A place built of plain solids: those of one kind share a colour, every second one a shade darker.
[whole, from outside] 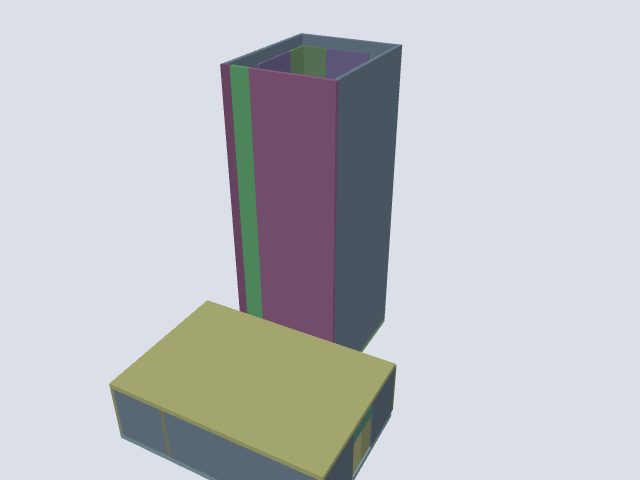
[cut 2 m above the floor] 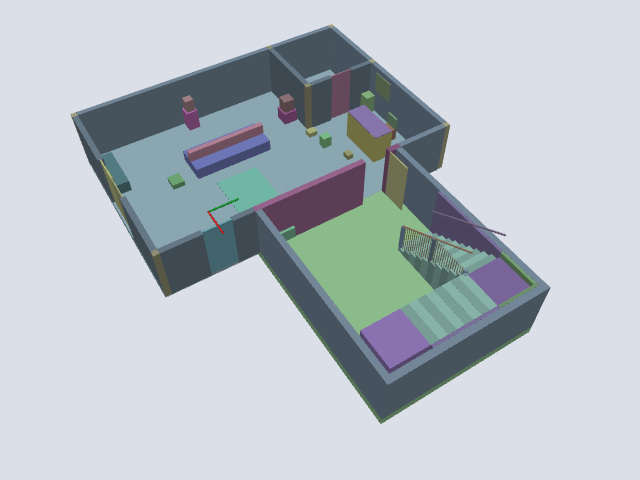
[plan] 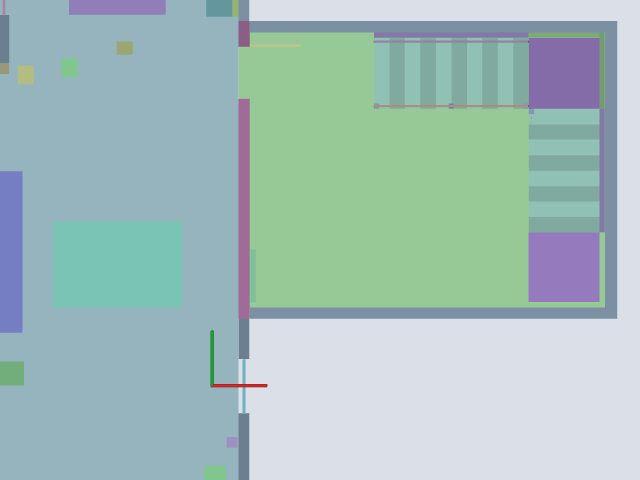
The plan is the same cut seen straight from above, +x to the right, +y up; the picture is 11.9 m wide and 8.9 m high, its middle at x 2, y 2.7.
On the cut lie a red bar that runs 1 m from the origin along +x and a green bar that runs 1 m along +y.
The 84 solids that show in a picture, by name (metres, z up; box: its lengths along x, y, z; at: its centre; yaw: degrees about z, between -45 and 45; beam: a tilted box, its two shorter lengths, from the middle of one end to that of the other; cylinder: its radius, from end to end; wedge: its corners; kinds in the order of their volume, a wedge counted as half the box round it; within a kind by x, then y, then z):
{
 "wall_1": {"box": [0.2, 7.65, 2.9], "at": [-6.76, 1.95, 1.45]},
 "wall_2": {"box": [0.2, 2.7, 2.9], "at": [-6.76, 7.33, 1.45]},
 "wall_3": {"box": [2.63, 0.2, 2.9], "at": [-5.34, -1.98, 1.45]},
 "wall_4": {"box": [2.7, 0.2, 2.9], "at": [-5.31, 5.88, 1.45]},
 "wall_5": {"box": [2.7, 0.2, 2.9], "at": [-5.31, 8.78, 1.45]},
 "wall_6": {"box": [0.2, 0.9, 2.9], "at": [-3.86, 6.42, 1.45]},
 "wall_7": {"box": [0.2, 0.9, 2.9], "at": [-3.86, 8.22, 1.45]},
 "wall_8": {"box": [4.25, 0.2, 2.9], "at": [-1.64, 8.78, 1.45]},
 "wall_9": {"box": [2.52, 0.2, 2.9], "at": [-0.77, -1.98, 1.45]},
 "wall_10": {"box": [0.2, 1.37, 2.9], "at": [0.59, -1.19, 1.45]},
 "wall_11": {"box": [0.2, 0.75, 2.9], "at": [0.59, 0.87, 1.45]},
 "wall_12": {"box": [0.2, 1.92, 2.9], "at": [0.59, 7.72, 1.45]},
 "wall_13": {"box": [6.58, 0.21, 16.14], "at": [3.99, 1.34, 8.07]},
 "wall_14": {"box": [6.58, 0.21, 16.14], "at": [3.99, 6.65, 8.07]},
 "wall_15": {"box": [0.23, 5.52, 16.14], "at": [7.4, 4.0, 8.07]},
 "lobby_floor_slab_1": {"box": [7.35, 10.95, 0.3], "at": [-3.18, 3.4, -0.15]},
 "lobby_ceiling_slab_1": {"box": [7.35, 10.95, 0.25], "at": [-3.18, 3.4, 3.02]},
 "wall_cheek_1": {"box": [0.21, 4.08, 16.14], "at": [0.59, 3.28, 8.07]},
 "wall_cheek_2": {"box": [0.21, 0.48, 16.14], "at": [0.59, 6.52, 8.07]},
 "floor_slab_1": {"box": [7.02, 5.52, 0.3], "at": [4.0, 4.0, -0.15]},
 "tread_slab_1": {"box": [0.29, 1.32, 0.16], "at": [3.14, 5.79, 0.08]},
 "tread_slab_2": {"box": [0.29, 1.32, 0.33], "at": [3.43, 5.79, 0.17]},
 "tread_slab_3": {"box": [0.29, 1.32, 0.49], "at": [3.72, 5.79, 0.25]},
 "tread_slab_4": {"box": [0.29, 1.32, 0.66], "at": [4.0, 5.79, 0.33]},
 "tread_slab_5": {"box": [0.29, 1.32, 0.83], "at": [4.29, 5.79, 0.41]},
 "tread_slab_6": {"box": [0.29, 1.32, 0.99], "at": [4.58, 5.79, 0.5]},
 "tread_slab_7": {"box": [0.29, 1.32, 1.15], "at": [4.87, 5.79, 0.58]},
 "tread_slab_8": {"box": [0.29, 1.32, 1.32], "at": [5.15, 5.79, 0.66]},
 "tread_slab_9": {"box": [0.29, 1.32, 1.49], "at": [5.44, 5.79, 0.74]},
 "tread_slab_10": {"box": [0.29, 1.32, 1.65], "at": [5.73, 5.79, 0.83]},
 "tread_slab_11": {"box": [1.32, 0.29, 3.13], "at": [6.53, 2.98, 1.57]},
 "tread_slab_12": {"box": [1.32, 0.29, 2.97], "at": [6.53, 3.27, 1.48]},
 "tread_slab_13": {"box": [1.32, 0.29, 2.8], "at": [6.53, 3.56, 1.4]},
 "tread_slab_14": {"box": [1.32, 0.29, 2.64], "at": [6.53, 3.84, 1.32]},
 "tread_slab_15": {"box": [1.32, 0.29, 2.47], "at": [6.53, 4.13, 1.24]},
 "tread_slab_16": {"box": [1.32, 0.29, 2.31], "at": [6.53, 4.42, 1.16]},
 "tread_slab_17": {"box": [1.32, 0.29, 2.15], "at": [6.53, 4.7, 1.07]},
 "tread_slab_18": {"box": [1.32, 0.29, 1.98], "at": [6.53, 4.99, 0.99]},
 "landing_slab_1": {"box": [1.32, 1.29, 3.3], "at": [6.52, 2.19, 1.65]},
 "landing_slab_2": {"box": [1.32, 1.32, 1.82], "at": [6.53, 5.79, 0.91]},
 "wall_wall_1": {"box": [2.87, 0.1, 15.6], "at": [4.43, 6.5, 7.8]},
 "wall_wall_2": {"box": [0.1, 2.29, 15.6], "at": [7.23, 3.99, 7.8]},
 "wall_head_1": {"box": [0.21, 0.96, 14.02], "at": [0.59, 5.8, 9.13]},
 "wall_land_far_wall_1": {"box": [0.1, 1.42, 15.6], "at": [7.23, 5.84, 7.8]},
 "wall_land_wall_1": {"box": [1.32, 0.1, 15.6], "at": [6.53, 6.5, 7.8]},
 "lobby_island_seat_1": {"box": [1.2, 3.0, 0.45], "at": [-4.11, 2.48, 0.22]},
 "lobby_desk_body_1": {"box": [1.8, 0.75, 1.15], "at": [-1.76, 7.25, 0.57]},
 "lobby_seats_seat_1": {"box": [1.8, 0.6, 0.45], "at": [-5.18, -1.57, 0.22]},
 "lobby_seats_seat_2": {"box": [0.6, 1.8, 0.45], "at": [0.19, 7.74, 0.22]},
 "wallpost_1": {"box": [0.2, 0.2, 2.9], "at": [-6.76, -1.98, 1.45]},
 "wallpost_2": {"box": [0.2, 0.2, 2.9], "at": [-6.76, 5.88, 1.45]},
 "wallpost_3": {"box": [0.2, 0.2, 2.9], "at": [-6.76, 8.78, 1.45]},
 "wallpost_4": {"box": [0.2, 0.2, 2.9], "at": [-3.86, 5.88, 1.45]},
 "wallpost_5": {"box": [0.2, 0.2, 2.9], "at": [0.59, -1.98, 1.45]},
 "wallpost_6": {"box": [0.2, 0.2, 2.9], "at": [0.59, 8.78, 1.45]},
 "lobby_planter_box_1": {"box": [0.45, 0.45, 0.8], "at": [-6.38, 2.07, 0.4]},
 "lobby_planter_box_2": {"box": [0.55, 0.55, 0.5], "at": [-4.77, 5.45, 0.25]},
 "lobby_runner_top_1": {"box": [2.4, 1.6, 0.08], "at": [-1.76, 2.25, -0.01]},
 "wall_head_lobby_entrance_1": {"box": [2.0, 0.2, 0.7], "at": [-3.03, -1.98, 2.55]},
 "lobby_island_spine_1": {"box": [0.2, 3.0, 0.4], "at": [-4.11, 2.48, 0.65]},
 "lobby_entrance_leaf_1": {"box": [1.0, 0.05, 2.2], "at": [-3.53, -1.98, 1.1]},
 "lobby_entrance_leaf_2": {"box": [1.0, 0.05, 2.2], "at": [-2.53, -1.98, 1.1]},
 "lobby_planter_plant_1": {"box": [0.33, 0.33, 0.5], "at": [-6.38, 2.07, 1.05]},
 "lobby_planter_plant_2": {"box": [0.43, 0.43, 0.5], "at": [-4.77, 5.45, 0.75]},
 "lobby_lift_leaf_1": {"box": [0.06, 1.0, 2.1], "at": [0.59, -0.01, 1.05]},
 "lobby_left_box_1": {"box": [0.5, 0.45, 0.2], "at": [-3.74, 0.22, 0.1]},
 "lobby_left_box_2": {"box": [0.3, 0.35, 0.45], "at": [-2.64, 5.89, 0.22]},
 "lobby_left_box_3": {"box": [0.4, 0.35, 0.2], "at": [0.06, -1.66, 0.1]},
 "lobby_bin_body_1": {"box": [0.4, 0.4, 0.75], "at": [-3.54, 8.45, 0.37]},
 "lobby_desk_chair_seat_1": {"box": [0.5, 0.5, 0.48], "at": [-1.76, 8.12, 0.24]},
 "lobby_seats_back_1": {"box": [0.12, 1.8, 0.5], "at": [0.43, 7.74, 0.7]},
 "lobby_office_door_leaf_1": {"box": [0.05, 0.9, 2.1], "at": [-3.86, 7.33, 1.05]},
 "door_front_leaf_open_1": {"box": [0.94, 0.045, 2.1], "at": [1.17, 6.3, 1.05]},
 "lobby_desk_counter_1": {"box": [1.8, 0.75, 0.04], "at": [-1.76, 7.25, 1.17]},
 "furn_radiator_panel_body_1": {"box": [0.1, 0.99, 0.46], "at": [0.76, 2.03, 0.35]},
 "lobby_parcel_box_1": {"box": [0.3, 0.35, 0.2], "at": [-3.45, 5.76, 0.1]},
 "lobby_parcel_box_2": {"box": [0.3, 0.25, 0.2], "at": [-1.62, 6.26, 0.1]},
 "lobby_board_panel_1": {"box": [0.9, 0.04, 0.8], "at": [-2.92, 8.65, 1.4]},
 "lobby_extinguisher_body_1": {"box": [0.2, 0.2, 0.6], "at": [0.37, -1.05, 0.3]},
 "posts_1": {"box": [0.1, 0.1, 1.03], "at": [3.05, 5.18, 0.68]},
 "posts_2": {"box": [0.1, 0.1, 1.16], "at": [4.43, 5.18, 1.41]},
 "lobby_desk_chair_back_1": {"box": [0.5, 0.08, 0.47], "at": [-1.76, 8.34, 0.71]},
 "handrail_rail_1": {"beam": [0.045, 0.045], "from": [3.0, 6.38, 1.16], "to": [5.87, 6.38, 2.82]},
 "rail_top_1": {"beam": [0.042, 0.042], "from": [3.0, 5.18, 1.16], "to": [5.87, 5.18, 2.82]}
}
